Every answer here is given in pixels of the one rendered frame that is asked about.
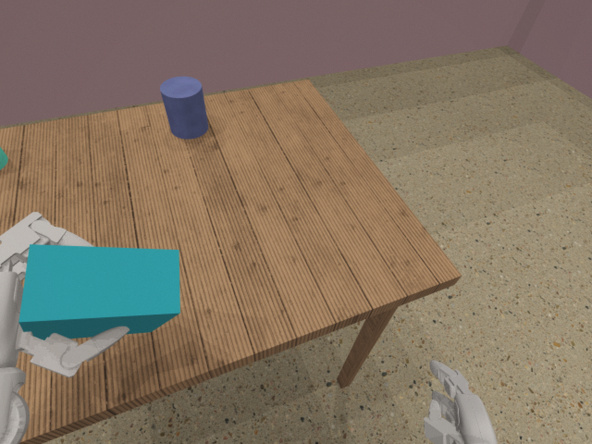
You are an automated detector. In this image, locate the robot left forearm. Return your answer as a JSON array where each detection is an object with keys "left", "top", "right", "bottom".
[{"left": 0, "top": 367, "right": 30, "bottom": 444}]

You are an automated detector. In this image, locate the table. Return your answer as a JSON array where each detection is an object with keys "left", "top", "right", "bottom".
[{"left": 0, "top": 80, "right": 462, "bottom": 444}]

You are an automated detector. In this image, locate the sponge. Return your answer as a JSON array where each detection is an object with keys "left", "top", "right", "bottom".
[{"left": 18, "top": 244, "right": 180, "bottom": 340}]

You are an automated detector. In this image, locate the left robot hand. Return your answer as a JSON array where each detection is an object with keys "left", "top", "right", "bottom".
[{"left": 0, "top": 212, "right": 130, "bottom": 378}]

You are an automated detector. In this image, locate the right robot hand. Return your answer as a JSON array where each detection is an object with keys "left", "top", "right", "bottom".
[{"left": 424, "top": 360, "right": 498, "bottom": 444}]

